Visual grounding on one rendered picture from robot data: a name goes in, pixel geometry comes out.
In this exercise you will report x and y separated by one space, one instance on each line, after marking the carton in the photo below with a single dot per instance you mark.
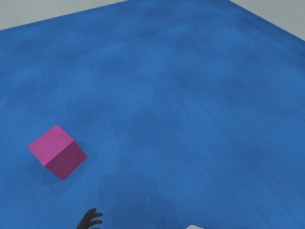
57 151

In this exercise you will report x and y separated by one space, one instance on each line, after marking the robot left hand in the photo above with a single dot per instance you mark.
85 222

